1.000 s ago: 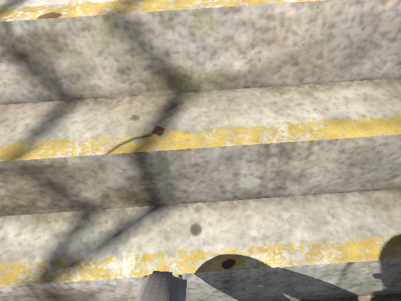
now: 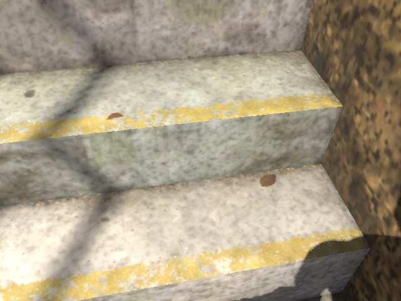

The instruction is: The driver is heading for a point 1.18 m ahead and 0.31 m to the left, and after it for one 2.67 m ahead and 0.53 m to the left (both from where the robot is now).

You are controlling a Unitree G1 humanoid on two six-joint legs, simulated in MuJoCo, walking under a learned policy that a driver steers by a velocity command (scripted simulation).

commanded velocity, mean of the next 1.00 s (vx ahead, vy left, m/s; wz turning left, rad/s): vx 0.30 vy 0.00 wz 0.24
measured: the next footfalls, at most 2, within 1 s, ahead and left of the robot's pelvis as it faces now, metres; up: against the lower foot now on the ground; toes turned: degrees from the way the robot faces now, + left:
left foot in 0.44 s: +0.27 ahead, +0.24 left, +0.23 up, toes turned +17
right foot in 0.78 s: +0.10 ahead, +0.09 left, +0.00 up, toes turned +29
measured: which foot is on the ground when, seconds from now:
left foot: up 0.00-0.42, down 0.44-0.64, up 0.66-1.00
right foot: down 0.00-0.44, up 0.46-0.76, down 0.78-1.00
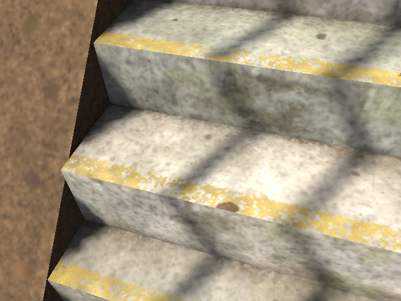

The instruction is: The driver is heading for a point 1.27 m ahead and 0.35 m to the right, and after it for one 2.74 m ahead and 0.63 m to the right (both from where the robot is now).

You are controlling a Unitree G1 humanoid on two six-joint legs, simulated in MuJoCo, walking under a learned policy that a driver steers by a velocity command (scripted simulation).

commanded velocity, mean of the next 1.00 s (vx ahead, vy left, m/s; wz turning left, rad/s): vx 0.35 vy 0.00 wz -0.46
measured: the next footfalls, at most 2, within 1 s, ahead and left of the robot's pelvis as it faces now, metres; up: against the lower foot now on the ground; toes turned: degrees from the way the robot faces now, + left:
left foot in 0.02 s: -0.10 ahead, +0.15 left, -0.22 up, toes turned +5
right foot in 0.40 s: -0.05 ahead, -0.01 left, -0.22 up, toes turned -16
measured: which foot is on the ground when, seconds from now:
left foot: up 0.00-0.00, down 0.02-0.40, up 0.42-0.70, down 0.72-1.00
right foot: down 0.00-0.00, up 0.02-0.38, down 0.40-0.72, up 0.74-1.00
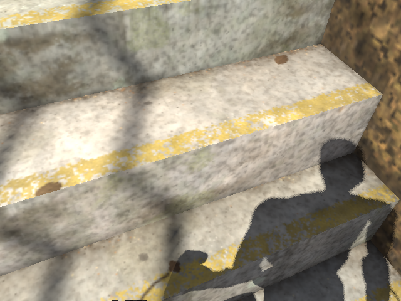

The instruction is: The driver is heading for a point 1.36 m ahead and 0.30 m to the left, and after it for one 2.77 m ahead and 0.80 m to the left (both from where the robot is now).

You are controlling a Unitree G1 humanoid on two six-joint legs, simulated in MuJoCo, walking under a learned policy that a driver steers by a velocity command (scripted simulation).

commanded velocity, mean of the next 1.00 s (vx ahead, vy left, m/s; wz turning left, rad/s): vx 0.50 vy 0.00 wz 0.34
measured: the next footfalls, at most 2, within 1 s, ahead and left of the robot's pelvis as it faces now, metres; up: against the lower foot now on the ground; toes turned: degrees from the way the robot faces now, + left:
right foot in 0.24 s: +0.15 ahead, -0.21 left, +0.00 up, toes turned +1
left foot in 0.80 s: +0.24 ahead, +0.13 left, +0.22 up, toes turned +27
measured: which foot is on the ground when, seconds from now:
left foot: down 0.00-0.24, up 0.26-0.78, down 0.80-1.00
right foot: up 0.00-0.22, down 0.24-0.82, up 0.84-1.00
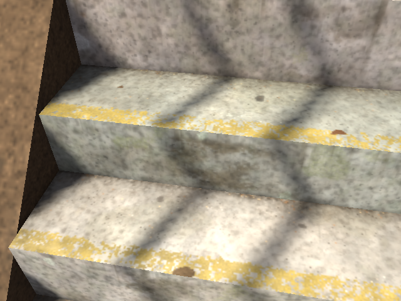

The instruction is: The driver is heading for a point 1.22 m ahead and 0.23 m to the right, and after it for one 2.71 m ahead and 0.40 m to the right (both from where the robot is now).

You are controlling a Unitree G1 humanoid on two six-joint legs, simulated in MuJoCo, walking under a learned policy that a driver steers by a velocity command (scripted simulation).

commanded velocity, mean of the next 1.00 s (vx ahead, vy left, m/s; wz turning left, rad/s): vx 0.50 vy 0.00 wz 0.05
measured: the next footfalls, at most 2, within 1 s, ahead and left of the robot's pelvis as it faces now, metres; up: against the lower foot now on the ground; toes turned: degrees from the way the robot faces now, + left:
right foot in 0.32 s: +0.07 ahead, -0.17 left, +0.00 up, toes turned -2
left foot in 0.80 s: -0.09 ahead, +0.04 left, -0.22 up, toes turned +5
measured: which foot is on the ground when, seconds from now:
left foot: down 0.00-0.32, up 0.34-0.78, down 0.80-1.00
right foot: up 0.00-0.30, down 0.32-1.00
